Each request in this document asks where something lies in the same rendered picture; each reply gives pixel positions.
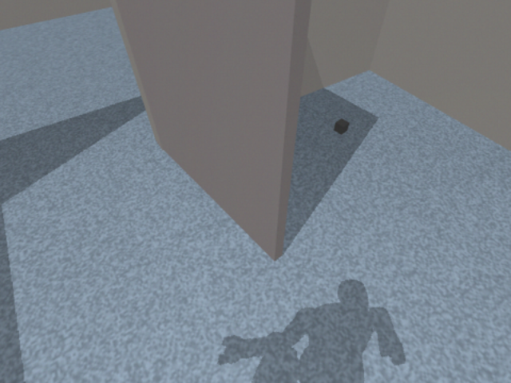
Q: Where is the cube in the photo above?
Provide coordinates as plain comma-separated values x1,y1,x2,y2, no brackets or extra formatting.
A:
334,119,349,135

